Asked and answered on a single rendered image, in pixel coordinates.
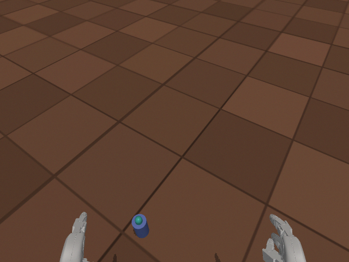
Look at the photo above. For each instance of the bottle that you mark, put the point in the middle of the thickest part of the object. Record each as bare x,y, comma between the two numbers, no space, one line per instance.
140,225

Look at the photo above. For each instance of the left robot hand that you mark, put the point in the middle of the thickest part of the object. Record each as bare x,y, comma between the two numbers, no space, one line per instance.
73,249

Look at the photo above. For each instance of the right robot hand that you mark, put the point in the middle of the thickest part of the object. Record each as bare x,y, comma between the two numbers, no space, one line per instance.
290,248

